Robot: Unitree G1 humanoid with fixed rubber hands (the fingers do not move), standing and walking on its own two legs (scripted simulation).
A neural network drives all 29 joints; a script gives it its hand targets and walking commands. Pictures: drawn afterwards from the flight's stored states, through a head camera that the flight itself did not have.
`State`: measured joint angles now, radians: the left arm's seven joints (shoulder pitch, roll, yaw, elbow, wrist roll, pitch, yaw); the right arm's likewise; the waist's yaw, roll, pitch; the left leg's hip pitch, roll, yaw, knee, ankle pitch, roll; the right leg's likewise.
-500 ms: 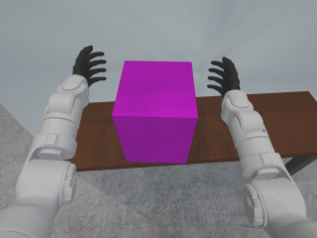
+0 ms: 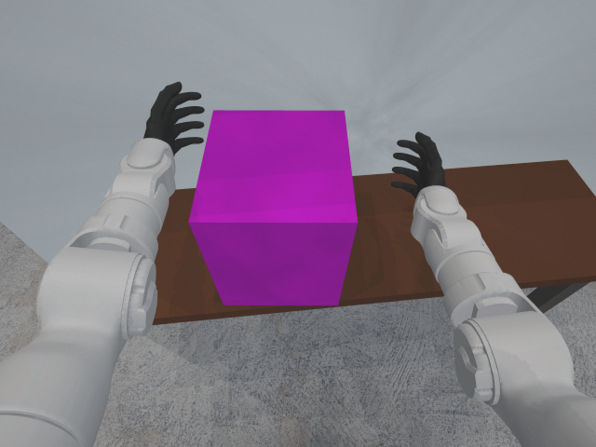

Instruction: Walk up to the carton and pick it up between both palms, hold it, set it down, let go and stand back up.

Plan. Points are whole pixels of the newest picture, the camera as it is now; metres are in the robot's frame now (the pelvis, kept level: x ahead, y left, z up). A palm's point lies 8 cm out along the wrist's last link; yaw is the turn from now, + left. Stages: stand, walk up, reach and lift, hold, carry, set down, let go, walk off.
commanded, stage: reach and lift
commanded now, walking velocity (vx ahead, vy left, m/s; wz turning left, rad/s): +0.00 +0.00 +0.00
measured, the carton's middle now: (279, 214) +0.45 +0.04 +0.00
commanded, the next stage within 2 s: none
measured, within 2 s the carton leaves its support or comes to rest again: neither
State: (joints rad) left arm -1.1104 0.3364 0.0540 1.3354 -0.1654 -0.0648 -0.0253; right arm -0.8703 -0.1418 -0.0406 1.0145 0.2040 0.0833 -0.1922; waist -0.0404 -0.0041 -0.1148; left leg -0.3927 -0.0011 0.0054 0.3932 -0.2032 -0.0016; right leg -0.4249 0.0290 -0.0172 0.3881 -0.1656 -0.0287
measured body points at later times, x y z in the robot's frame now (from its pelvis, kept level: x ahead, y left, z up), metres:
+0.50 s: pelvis +0.00 +0.02 -0.01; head +0.08 +0.02 +0.43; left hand +0.48 +0.18 +0.07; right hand +0.45 -0.16 +0.05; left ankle -0.02 +0.12 -0.74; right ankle +0.00 -0.10 -0.74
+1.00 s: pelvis +0.01 +0.04 -0.01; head +0.09 +0.05 +0.44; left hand +0.47 +0.18 +0.05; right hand +0.43 -0.12 +0.01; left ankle -0.02 +0.12 -0.74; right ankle +0.00 -0.09 -0.74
